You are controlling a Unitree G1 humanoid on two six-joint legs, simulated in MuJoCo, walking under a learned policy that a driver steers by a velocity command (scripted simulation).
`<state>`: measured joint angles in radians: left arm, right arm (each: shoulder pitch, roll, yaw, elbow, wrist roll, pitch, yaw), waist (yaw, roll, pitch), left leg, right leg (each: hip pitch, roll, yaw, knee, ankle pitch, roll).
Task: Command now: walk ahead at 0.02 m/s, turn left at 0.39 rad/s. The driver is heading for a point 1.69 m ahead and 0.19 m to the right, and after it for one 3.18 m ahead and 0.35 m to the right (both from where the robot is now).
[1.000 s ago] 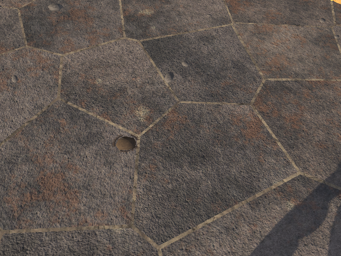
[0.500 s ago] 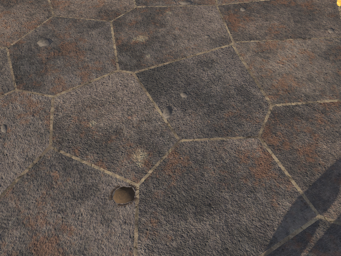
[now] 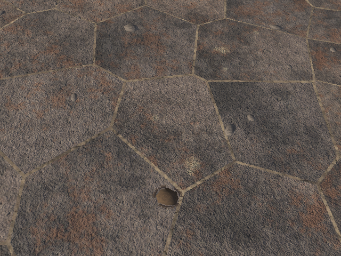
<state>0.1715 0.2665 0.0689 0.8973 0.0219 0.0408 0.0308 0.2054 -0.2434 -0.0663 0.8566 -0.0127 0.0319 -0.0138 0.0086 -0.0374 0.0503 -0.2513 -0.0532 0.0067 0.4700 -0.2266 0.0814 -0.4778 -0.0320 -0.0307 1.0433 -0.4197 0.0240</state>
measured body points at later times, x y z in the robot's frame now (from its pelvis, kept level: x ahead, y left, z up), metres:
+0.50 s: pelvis -0.01 -0.03 +0.00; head +0.00 -0.04 +0.45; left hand +0.04 +0.22 -0.13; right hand +0.07 -0.27 -0.15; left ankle +0.01 +0.07 -0.74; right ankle -0.01 -0.13 -0.74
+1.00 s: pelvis +0.00 -0.05 +0.01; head +0.00 -0.05 +0.45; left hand -0.01 +0.19 -0.15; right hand +0.01 -0.28 -0.16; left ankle +0.01 +0.07 -0.74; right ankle -0.01 -0.13 -0.74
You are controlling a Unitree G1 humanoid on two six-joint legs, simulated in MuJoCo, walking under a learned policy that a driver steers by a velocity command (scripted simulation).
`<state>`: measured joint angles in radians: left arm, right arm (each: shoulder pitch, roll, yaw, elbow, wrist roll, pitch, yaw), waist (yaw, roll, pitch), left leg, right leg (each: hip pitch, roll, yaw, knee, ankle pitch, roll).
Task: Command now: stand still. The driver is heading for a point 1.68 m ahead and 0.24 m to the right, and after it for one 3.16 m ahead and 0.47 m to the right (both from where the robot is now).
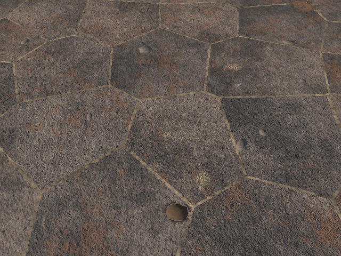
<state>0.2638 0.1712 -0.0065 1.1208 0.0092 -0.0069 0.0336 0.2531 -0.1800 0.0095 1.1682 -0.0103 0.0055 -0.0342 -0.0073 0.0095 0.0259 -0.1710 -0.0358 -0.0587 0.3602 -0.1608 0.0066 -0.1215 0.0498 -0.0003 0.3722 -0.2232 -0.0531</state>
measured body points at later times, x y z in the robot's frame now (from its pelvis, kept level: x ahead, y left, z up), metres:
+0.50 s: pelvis +0.01 -0.01 +0.00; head +0.02 -0.02 +0.45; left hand +0.00 +0.21 -0.16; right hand -0.01 -0.23 -0.17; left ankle +0.02 +0.12 -0.75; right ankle -0.01 -0.09 -0.75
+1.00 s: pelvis +0.02 -0.02 +0.00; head +0.03 -0.03 +0.45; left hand +0.00 +0.20 -0.16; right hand -0.01 -0.23 -0.17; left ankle +0.02 +0.12 -0.75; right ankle -0.01 -0.09 -0.75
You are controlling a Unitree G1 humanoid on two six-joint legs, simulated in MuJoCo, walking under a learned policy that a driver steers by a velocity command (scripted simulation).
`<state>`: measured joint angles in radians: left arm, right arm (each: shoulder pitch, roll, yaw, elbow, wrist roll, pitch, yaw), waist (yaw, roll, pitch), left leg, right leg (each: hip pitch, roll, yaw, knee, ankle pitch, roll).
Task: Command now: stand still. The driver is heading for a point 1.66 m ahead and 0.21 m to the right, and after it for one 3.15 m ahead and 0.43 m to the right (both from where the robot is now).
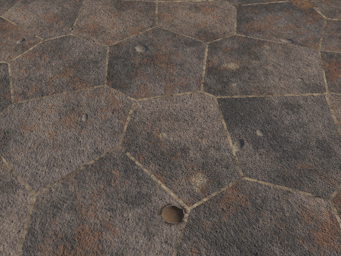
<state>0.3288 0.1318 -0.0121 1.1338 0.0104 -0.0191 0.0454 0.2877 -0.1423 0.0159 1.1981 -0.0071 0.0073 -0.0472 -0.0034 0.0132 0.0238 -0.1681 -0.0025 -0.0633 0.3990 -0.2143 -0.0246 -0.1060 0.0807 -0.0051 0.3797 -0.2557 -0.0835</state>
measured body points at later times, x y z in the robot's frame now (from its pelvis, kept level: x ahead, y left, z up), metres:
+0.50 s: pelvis +0.13 +0.07 -0.01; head +0.15 +0.09 +0.44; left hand +0.04 +0.30 -0.17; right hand +0.21 -0.18 -0.15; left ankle +0.16 +0.15 -0.74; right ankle -0.01 -0.05 -0.69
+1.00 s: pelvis +0.41 +0.06 -0.03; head +0.45 +0.05 +0.42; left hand +0.55 +0.29 -0.16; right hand +0.33 -0.17 -0.18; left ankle +0.20 +0.16 -0.66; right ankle +0.49 +0.01 -0.74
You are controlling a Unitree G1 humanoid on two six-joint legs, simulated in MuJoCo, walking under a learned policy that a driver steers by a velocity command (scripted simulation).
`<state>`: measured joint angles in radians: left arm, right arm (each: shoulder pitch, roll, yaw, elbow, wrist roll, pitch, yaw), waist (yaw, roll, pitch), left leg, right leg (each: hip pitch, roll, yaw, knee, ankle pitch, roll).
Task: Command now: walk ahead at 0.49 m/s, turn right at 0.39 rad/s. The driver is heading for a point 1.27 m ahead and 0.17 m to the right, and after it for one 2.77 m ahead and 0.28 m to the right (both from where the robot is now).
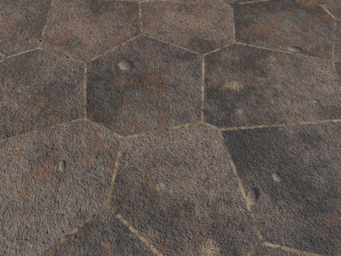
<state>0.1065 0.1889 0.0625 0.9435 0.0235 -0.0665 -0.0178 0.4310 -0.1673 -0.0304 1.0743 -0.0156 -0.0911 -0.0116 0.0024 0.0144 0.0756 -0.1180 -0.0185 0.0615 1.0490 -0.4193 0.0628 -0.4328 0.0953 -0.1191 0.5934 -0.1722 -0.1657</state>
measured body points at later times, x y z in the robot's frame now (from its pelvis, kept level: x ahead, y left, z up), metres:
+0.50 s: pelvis +0.29 +0.02 +0.01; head +0.33 +0.01 +0.45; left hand +0.28 +0.29 -0.12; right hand +0.48 -0.25 -0.08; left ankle +0.44 +0.08 -0.72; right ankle +0.09 -0.04 -0.71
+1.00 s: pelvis +0.54 -0.05 +0.02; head +0.57 -0.07 +0.47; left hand +0.82 +0.07 -0.08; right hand +0.39 -0.25 -0.12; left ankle +0.44 +0.08 -0.72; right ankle +0.64 -0.18 -0.70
